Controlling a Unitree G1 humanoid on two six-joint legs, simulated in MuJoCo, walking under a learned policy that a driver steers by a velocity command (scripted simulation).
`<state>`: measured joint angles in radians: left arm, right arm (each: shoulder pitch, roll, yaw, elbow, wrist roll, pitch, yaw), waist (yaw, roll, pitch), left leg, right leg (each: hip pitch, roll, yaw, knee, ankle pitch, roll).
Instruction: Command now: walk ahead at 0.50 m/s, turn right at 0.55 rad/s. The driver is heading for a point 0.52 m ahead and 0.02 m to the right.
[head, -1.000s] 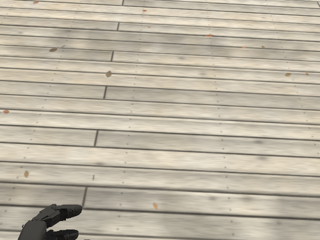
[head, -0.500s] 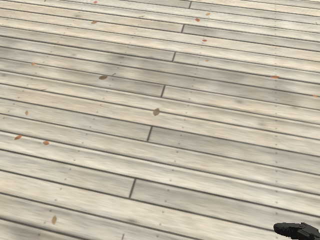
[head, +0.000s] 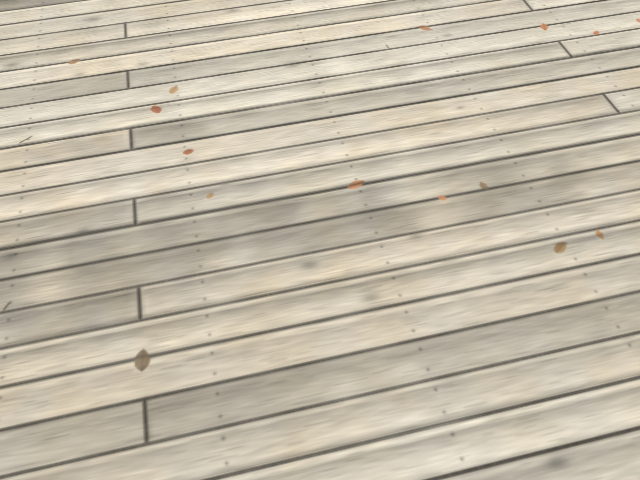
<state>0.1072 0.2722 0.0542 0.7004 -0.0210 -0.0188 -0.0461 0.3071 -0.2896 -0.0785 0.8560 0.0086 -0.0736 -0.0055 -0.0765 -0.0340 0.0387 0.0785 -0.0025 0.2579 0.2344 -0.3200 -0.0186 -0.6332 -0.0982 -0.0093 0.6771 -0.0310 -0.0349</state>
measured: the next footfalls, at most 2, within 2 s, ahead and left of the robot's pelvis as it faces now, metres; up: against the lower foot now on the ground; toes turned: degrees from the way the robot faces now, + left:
right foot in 0.08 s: +0.21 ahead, -0.12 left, +0.00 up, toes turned -6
left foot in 0.60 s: +0.56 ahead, +0.06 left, +0.00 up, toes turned -2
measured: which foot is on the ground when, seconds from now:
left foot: down 0.00-0.10, up 0.12-0.58, down 0.60-1.00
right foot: up 0.00-0.06, down 0.08-0.62, up 0.64-0.96, down 0.98-1.00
